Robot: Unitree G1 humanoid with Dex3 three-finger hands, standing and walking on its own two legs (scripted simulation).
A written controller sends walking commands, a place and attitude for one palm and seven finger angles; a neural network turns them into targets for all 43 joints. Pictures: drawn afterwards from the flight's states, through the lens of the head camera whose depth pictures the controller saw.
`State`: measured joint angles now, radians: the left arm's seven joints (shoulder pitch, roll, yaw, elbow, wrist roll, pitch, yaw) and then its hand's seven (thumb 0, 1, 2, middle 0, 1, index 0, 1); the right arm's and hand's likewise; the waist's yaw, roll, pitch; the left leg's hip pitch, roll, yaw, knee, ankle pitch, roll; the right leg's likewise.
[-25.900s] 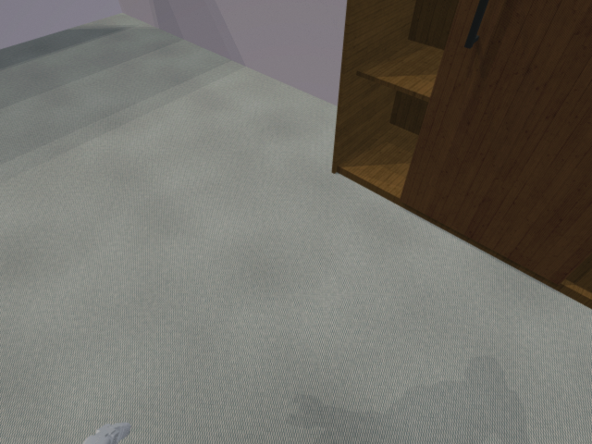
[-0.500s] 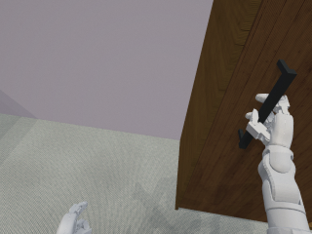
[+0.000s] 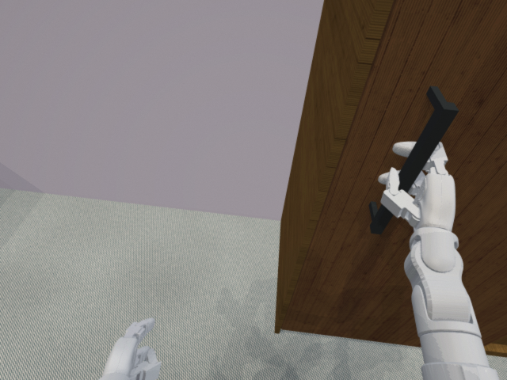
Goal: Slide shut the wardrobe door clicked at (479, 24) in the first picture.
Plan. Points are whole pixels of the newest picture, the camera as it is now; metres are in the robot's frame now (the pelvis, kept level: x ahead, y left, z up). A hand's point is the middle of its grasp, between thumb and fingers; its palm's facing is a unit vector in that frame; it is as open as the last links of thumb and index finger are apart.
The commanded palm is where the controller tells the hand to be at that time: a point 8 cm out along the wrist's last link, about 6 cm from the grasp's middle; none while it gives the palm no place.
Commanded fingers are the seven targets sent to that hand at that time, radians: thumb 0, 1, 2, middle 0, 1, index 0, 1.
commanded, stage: loosen the grip on the handle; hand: right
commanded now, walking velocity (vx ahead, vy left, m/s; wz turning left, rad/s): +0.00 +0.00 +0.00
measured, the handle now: (401, 170) +0.40 -0.21 +0.15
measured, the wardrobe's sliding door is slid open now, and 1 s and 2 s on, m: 0.00 0.00 0.00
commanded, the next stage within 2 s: slip the hand off the handle in 0.56 s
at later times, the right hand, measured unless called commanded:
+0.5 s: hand (386, 189) +0.36 -0.18 +0.15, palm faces +0.32 +0.94 -0.12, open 13.9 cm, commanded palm +0.32 -0.22 +0.15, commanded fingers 0.00 0.55 -0.20 0.25 1.15 0.25 1.15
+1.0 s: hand (416, 199) +0.35 -0.23 +0.14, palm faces +0.33 +0.94 -0.11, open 14.7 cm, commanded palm +0.32 -0.27 +0.15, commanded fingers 0.00 0.55 -0.20 0.25 1.15 0.25 1.15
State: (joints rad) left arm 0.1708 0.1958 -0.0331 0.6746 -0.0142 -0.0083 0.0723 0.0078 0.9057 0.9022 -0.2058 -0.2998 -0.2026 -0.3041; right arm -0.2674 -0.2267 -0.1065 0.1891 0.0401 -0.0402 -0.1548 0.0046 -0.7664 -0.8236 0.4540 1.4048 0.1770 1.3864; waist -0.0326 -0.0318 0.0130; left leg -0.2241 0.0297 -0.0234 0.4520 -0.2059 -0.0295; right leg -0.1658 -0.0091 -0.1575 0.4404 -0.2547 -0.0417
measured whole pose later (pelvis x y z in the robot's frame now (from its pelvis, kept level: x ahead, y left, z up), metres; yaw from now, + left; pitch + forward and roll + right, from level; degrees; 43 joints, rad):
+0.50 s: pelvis -0.02 +0.05 -0.01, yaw -2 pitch +1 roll +0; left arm 0.27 0.27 0.01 0.72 -0.06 -0.15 0.04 0.01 0.91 0.90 -0.20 -0.30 -0.20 -0.30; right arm -0.47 -0.33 -0.20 0.51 0.09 -0.17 -0.08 0.00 0.48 -0.23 0.35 1.27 0.29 1.26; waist 0.00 0.00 -0.02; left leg -0.33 -0.04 0.05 0.51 -0.20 0.04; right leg -0.32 -0.05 -0.03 0.55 -0.25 0.00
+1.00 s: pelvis +0.01 +0.01 -0.01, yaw -3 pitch +2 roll +1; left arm 0.23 0.21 -0.04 0.66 -0.03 -0.16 0.05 0.01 0.90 0.90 -0.21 -0.30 -0.20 -0.30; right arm -0.31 -0.29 -0.22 0.29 0.09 -0.09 -0.05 -0.01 0.55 -0.20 0.28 1.17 0.26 1.15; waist -0.03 0.00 -0.05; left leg -0.32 0.01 0.03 0.55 -0.27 -0.01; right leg -0.31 0.00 -0.04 0.59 -0.32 -0.03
